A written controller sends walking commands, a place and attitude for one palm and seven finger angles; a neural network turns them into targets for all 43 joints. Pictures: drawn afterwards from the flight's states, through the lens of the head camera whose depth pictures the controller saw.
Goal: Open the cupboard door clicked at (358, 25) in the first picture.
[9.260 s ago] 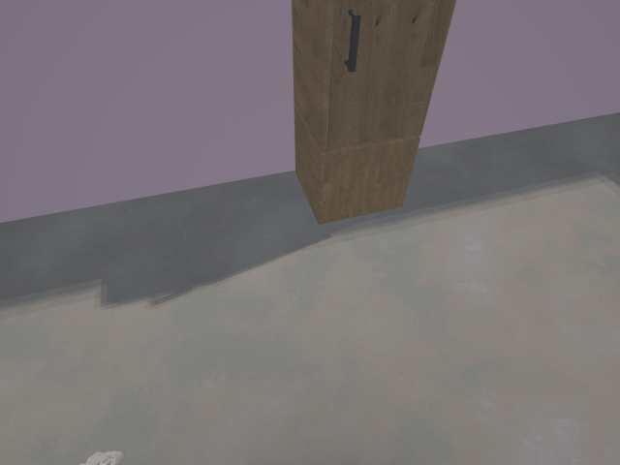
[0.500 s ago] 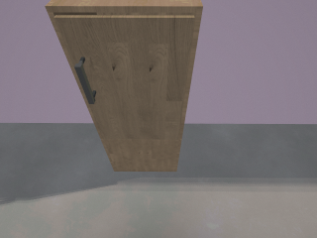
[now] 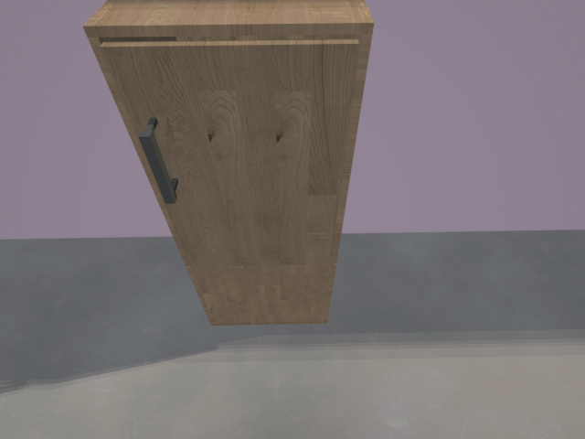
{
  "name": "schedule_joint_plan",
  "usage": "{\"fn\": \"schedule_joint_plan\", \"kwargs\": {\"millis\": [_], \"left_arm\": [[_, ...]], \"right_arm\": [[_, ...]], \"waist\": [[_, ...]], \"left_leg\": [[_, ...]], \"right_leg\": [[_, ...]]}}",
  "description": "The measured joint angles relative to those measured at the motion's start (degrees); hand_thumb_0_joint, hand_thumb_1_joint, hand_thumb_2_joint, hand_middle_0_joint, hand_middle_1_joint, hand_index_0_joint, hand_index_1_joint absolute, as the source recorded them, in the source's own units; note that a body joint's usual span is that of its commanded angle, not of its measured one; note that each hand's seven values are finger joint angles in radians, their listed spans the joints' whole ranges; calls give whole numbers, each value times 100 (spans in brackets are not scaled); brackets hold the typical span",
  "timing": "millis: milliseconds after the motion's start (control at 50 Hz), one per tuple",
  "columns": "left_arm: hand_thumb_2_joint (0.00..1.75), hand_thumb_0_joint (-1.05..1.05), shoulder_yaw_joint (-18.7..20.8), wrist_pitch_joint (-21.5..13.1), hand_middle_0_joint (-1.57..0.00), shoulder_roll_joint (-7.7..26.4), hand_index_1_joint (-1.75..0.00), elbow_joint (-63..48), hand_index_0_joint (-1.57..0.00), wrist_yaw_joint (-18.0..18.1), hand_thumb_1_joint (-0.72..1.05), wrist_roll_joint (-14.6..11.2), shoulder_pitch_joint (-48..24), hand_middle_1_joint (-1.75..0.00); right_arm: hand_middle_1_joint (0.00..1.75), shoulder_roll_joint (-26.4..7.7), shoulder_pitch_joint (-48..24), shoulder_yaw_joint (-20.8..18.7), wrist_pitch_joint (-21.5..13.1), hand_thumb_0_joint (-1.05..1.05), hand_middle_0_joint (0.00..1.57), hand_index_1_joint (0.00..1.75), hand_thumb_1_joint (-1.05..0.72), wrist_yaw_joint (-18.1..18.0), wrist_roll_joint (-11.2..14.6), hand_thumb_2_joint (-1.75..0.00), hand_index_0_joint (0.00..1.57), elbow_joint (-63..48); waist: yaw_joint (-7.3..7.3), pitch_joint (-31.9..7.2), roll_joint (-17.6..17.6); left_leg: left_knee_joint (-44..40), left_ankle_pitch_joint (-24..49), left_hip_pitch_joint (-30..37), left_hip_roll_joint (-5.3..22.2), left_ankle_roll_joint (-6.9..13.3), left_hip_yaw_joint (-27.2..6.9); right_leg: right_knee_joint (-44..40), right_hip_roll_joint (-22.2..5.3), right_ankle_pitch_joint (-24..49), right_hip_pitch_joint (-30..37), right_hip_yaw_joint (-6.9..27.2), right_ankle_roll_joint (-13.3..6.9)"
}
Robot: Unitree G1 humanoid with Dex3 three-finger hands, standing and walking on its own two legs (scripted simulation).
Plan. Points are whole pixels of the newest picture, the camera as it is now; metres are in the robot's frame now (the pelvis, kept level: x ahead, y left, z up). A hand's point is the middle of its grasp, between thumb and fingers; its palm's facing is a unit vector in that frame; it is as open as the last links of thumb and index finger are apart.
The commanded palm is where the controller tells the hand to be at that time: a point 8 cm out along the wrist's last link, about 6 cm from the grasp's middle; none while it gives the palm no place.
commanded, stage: look again from close up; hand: left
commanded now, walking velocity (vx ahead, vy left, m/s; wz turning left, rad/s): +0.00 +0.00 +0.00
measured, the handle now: (162, 162) +0.55 +0.28 +0.05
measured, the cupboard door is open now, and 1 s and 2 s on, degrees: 0 0 0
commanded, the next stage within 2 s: shuffle to correct the standing spot in 0.48 s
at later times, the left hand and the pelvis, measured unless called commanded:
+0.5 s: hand out of the picture +0.01 +0.14 -0.17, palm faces +0.03 -0.98 -0.21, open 7.3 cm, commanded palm none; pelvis +0.01 -0.03 +0.00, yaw +0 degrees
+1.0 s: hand out of the picture +0.02 +0.18 -0.18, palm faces +0.10 -0.97 -0.22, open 7.4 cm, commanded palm none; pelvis +0.01 -0.01 +0.00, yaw +3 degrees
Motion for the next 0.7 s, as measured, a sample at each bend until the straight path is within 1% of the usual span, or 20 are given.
{"fn": "schedule_joint_plan", "kwargs": {"millis": [600,700], "left_arm": [[90,1,46,-78,-20,24,-30,97,-20,2,92,-8,-12,-30],[90,1,104,-64,-20,12,-30,14,-20,-6,92,4,-4,-30]], "right_arm": [[30,85,-119,-58,17,1,20,30,-91,-30,2,-89,20,268],[30,58,-80,-91,91,1,20,30,-91,-4,7,-89,20,189]], "waist": [[10,-12,-51],[13,-17,-33]], "left_leg": [[-128,13,74,294,-302,-159],[95,-72,-77,296,-310,-249]], "right_leg": [[-99,284,-73,98,-191,-281],[42,268,-155,27,-274,-296]]}}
